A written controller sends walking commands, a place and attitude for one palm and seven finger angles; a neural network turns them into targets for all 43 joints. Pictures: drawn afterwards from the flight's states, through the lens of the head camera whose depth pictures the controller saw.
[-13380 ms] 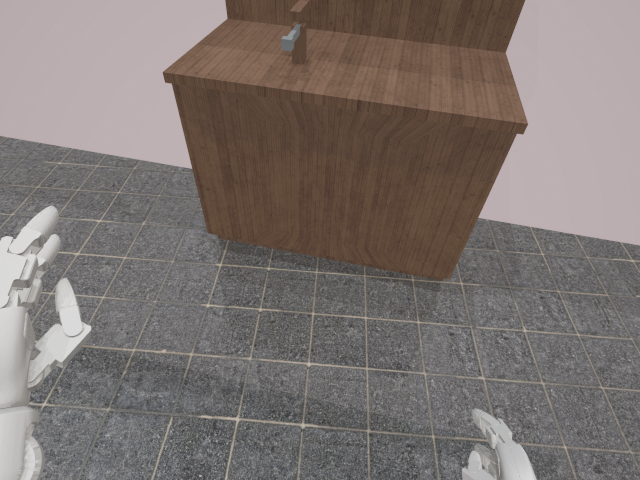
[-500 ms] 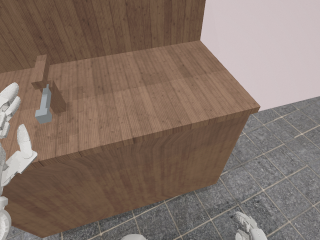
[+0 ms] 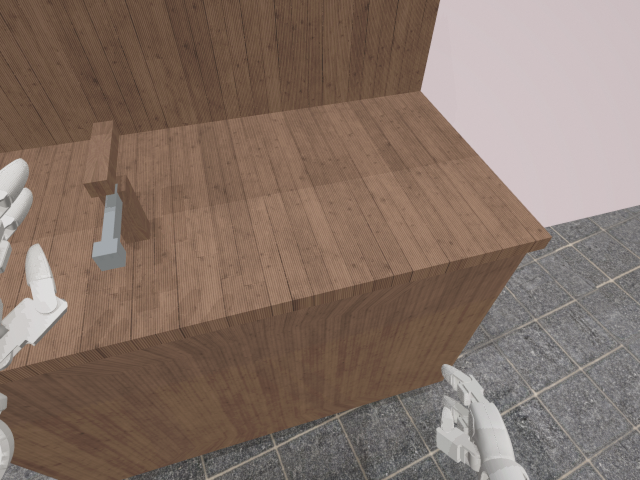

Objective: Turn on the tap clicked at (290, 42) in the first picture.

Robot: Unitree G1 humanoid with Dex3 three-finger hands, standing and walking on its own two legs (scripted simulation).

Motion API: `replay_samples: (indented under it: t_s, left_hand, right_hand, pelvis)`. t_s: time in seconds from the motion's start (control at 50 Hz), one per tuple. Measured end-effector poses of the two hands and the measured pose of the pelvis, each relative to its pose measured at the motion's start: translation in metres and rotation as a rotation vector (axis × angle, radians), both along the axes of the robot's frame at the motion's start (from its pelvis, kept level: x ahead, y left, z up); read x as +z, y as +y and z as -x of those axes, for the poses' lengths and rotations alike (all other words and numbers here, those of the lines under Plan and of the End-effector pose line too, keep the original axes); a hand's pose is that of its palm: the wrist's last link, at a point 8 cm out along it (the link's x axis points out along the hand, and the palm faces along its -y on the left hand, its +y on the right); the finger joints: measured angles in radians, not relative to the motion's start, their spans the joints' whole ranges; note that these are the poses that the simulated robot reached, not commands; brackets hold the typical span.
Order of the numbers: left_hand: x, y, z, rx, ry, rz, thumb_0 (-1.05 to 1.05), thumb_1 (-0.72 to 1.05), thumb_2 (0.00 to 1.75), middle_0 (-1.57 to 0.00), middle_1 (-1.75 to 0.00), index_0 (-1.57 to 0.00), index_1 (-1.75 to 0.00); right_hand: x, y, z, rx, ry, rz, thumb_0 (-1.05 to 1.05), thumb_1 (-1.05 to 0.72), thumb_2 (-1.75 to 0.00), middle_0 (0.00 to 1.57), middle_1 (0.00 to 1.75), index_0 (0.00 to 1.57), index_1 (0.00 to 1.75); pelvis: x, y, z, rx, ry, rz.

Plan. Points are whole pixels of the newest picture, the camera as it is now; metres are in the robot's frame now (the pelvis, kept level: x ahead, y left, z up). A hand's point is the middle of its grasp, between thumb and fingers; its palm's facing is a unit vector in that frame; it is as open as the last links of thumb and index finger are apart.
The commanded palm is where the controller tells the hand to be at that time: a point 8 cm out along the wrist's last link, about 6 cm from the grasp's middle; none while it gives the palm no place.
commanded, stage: come to a stop and stand still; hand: left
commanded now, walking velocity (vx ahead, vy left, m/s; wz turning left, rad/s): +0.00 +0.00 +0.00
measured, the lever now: (109, 254) +0.34 +0.29 +0.10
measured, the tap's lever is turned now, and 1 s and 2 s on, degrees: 0 0 0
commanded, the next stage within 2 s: look again from close up in 1.14 s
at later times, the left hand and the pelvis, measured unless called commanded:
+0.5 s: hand out of the picture +0.19 +0.30 +0.19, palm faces +0.43 -0.82 -0.37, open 7.4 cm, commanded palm +0.14 +0.31 +0.18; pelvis -0.02 +0.04 +0.01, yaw -1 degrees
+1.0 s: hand (3, 294) +0.23 +0.31 +0.18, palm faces +0.39 -0.85 -0.35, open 7.4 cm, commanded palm +0.17 +0.34 +0.18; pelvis +0.01 +0.06 +0.01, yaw +0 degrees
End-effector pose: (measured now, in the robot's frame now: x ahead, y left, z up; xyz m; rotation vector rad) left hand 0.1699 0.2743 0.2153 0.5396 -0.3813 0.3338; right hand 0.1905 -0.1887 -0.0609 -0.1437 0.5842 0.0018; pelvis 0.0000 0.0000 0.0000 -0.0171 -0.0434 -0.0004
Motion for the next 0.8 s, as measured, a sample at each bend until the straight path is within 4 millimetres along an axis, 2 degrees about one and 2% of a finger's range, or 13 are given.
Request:
replay_samples:
  t_s: [0.06, 0.12, 0.18, 0.24, 0.3, 0.34, 0.38, 0.44, 0.5, 0.58, 0.7, 0.74, 0.8]
  left_hand:
    - [-0.003, 0.010, 0.003, 0.040, 0.060, -0.015, 0.01, 0.88, 0.90, -0.21, -0.31, -0.21, -0.30]
    - [-0.002, 0.047, -0.008, 0.100, 0.037, -0.037, 0.01, 0.88, 0.90, -0.22, -0.31, -0.22, -0.30]
    - [-0.025, 0.066, -0.015, 0.150, 0.052, 0.086, 0.01, 0.88, 0.90, -0.21, -0.31, -0.21, -0.30]
    - [-0.053, 0.046, -0.015, 0.085, 0.086, 0.213, 0.01, 0.89, 0.90, -0.20, -0.30, -0.21, -0.30]
    - [-0.062, 0.015, -0.008, -0.053, 0.097, 0.253, 0.01, 0.89, 0.90, -0.20, -0.30, -0.20, -0.30]
    - [-0.057, 0.007, -0.002, -0.122, 0.077, 0.221, 0.02, 0.89, 0.90, -0.20, -0.31, -0.21, -0.30]
    - [-0.044, 0.013, 0.004, -0.142, 0.039, 0.151, 0.01, 0.88, 0.90, -0.21, -0.31, -0.21, -0.30]
    - [-0.023, 0.039, 0.011, -0.087, -0.027, 0.060, 0.01, 0.88, 0.90, -0.22, -0.31, -0.22, -0.30]
    - [-0.012, 0.065, 0.016, 0.003, -0.065, 0.042, 0.01, 0.88, 0.90, -0.22, -0.31, -0.22, -0.30]
    - [-0.024, 0.078, 0.016, 0.068, -0.040, 0.117, 0.01, 0.89, 0.90, -0.21, -0.31, -0.21, -0.30]
    - [-0.052, 0.066, 0.002, 0.036, 0.074, 0.206, 0.01, 0.89, 0.90, -0.20, -0.31, -0.21, -0.30]
    - [-0.052, 0.066, -0.003, 0.018, 0.079, 0.199, 0.01, 0.89, 0.90, -0.21, -0.31, -0.21, -0.30]
    - [-0.041, 0.069, -0.010, 0.002, 0.045, 0.160, 0.01, 0.89, 0.90, -0.21, -0.31, -0.21, -0.30]
  right_hand:
    - [-0.005, -0.008, 0.008, -0.009, 0.047, 0.025, 0.01, -0.90, -0.90, 0.20, 0.30, 0.20, 0.31]
    - [-0.009, -0.019, 0.021, -0.011, 0.104, 0.078, 0.01, -0.90, -0.90, 0.20, 0.30, 0.20, 0.31]
    - [-0.007, -0.031, 0.035, -0.046, 0.121, 0.107, 0.01, -0.90, -0.90, 0.20, 0.30, 0.20, 0.31]
    - [0.001, -0.038, 0.050, -0.074, 0.124, 0.133, 0.01, -0.90, -0.90, 0.20, 0.30, 0.20, 0.30]
    - [0.011, -0.039, 0.059, -0.096, 0.098, 0.162, 0.01, -0.90, -0.90, 0.20, 0.30, 0.20, 0.30]
    - [0.017, -0.036, 0.063, -0.106, 0.082, 0.175, 0.01, -0.90, -0.90, 0.20, 0.30, 0.20, 0.30]
    - [0.020, -0.031, 0.065, -0.110, 0.072, 0.181, 0.01, -0.90, -0.90, 0.20, 0.30, 0.20, 0.30]
    - [0.020, -0.019, 0.065, -0.098, 0.071, 0.174, 0.01, -0.90, -0.90, 0.20, 0.30, 0.19, 0.30]
    - [0.015, -0.005, 0.063, -0.074, 0.080, 0.153, 0.01, -0.90, -0.90, 0.20, 0.30, 0.20, 0.30]
    - [0.007, 0.015, 0.056, -0.040, 0.088, 0.116, 0.01, -0.90, -0.90, 0.20, 0.30, 0.20, 0.30]
    - [0.004, 0.039, 0.041, -0.004, 0.097, 0.089, 0.01, -0.90, -0.90, 0.20, 0.30, 0.20, 0.30]
    - [0.006, 0.043, 0.036, 0.001, 0.093, 0.092, 0.01, -0.90, -0.90, 0.20, 0.30, 0.20, 0.31]
    - [0.011, 0.046, 0.026, 0.004, 0.082, 0.101, 0.01, -0.90, -0.90, 0.20, 0.30, 0.20, 0.31]
  pelvis:
    - [0.005, 0.001, -0.002, -0.017, 0.014, -0.007]
    - [0.008, 0.001, 0.003, -0.018, 0.020, -0.015]
    - [0.006, 0.007, 0.009, -0.016, 0.010, -0.003]
    - [0.006, 0.014, 0.015, -0.026, -0.005, -0.015]
    - [0.005, 0.020, 0.020, -0.026, -0.013, -0.014]
    - [0.005, 0.022, 0.022, -0.022, -0.015, -0.009]
    - [0.005, 0.024, 0.023, -0.017, -0.013, -0.002]
    - [0.005, 0.028, 0.024, -0.012, -0.005, 0.011]
    - [0.007, 0.035, 0.022, -0.010, 0.002, 0.018]
    - [0.008, 0.046, 0.018, -0.007, 0.002, 0.014]
    - [0.009, 0.055, 0.009, -0.002, -0.001, 0.014]
    - [0.009, 0.055, 0.006, -0.001, -0.001, 0.015]
    - [0.010, 0.056, 0.002, 0.000, 0.002, 0.017]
